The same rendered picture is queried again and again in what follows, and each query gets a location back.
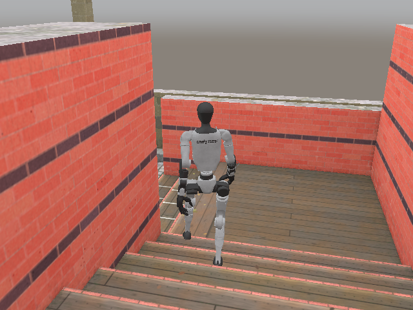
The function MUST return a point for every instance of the robot right upper arm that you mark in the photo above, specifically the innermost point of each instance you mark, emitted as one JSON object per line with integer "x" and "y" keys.
{"x": 228, "y": 145}

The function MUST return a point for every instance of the right robot thigh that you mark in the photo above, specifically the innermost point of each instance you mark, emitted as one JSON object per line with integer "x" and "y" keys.
{"x": 222, "y": 191}

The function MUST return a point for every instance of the robot torso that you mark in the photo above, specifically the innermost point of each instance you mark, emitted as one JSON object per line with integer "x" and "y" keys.
{"x": 206, "y": 151}

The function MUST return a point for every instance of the right robot hand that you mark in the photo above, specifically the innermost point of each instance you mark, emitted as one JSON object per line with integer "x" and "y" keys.
{"x": 231, "y": 178}

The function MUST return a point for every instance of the left robot forearm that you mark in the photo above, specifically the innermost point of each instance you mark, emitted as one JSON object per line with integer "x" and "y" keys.
{"x": 183, "y": 176}

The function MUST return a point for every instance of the right robot forearm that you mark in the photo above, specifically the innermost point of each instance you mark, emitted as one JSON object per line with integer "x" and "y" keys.
{"x": 231, "y": 168}

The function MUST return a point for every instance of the left robot hand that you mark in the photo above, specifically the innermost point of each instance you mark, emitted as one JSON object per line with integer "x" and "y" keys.
{"x": 180, "y": 204}

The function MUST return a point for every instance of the robot left upper arm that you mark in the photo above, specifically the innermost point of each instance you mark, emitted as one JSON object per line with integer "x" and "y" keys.
{"x": 185, "y": 148}

